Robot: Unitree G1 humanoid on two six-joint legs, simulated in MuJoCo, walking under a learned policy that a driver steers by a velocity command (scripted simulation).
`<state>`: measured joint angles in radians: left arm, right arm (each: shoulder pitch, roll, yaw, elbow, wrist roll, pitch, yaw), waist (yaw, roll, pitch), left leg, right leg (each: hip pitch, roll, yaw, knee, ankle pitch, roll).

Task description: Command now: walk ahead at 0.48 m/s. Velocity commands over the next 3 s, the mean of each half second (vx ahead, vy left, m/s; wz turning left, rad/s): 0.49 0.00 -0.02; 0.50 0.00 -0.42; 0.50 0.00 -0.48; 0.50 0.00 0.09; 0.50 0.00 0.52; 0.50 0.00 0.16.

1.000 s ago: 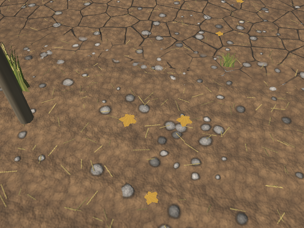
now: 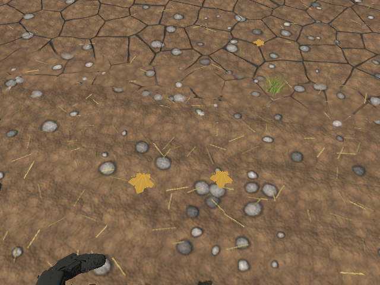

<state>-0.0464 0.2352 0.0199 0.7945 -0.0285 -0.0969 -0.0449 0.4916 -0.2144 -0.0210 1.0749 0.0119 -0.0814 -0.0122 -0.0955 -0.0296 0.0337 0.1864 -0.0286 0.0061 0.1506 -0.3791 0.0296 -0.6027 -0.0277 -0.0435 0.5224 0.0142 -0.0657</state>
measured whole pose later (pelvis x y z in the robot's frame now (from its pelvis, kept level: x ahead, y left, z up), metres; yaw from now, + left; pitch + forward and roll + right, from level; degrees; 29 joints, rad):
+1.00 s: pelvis +0.57 +0.01 +0.01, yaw -16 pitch +1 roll +3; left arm 0.12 0.26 0.07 0.80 -0.02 -0.03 -0.03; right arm 0.31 -0.26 -0.07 0.94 0.00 -0.09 -0.02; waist -0.07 -0.03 0.02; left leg 0.05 -0.01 0.26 0.23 -0.29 0.01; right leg -0.67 -0.12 0.01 0.73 0.00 -0.04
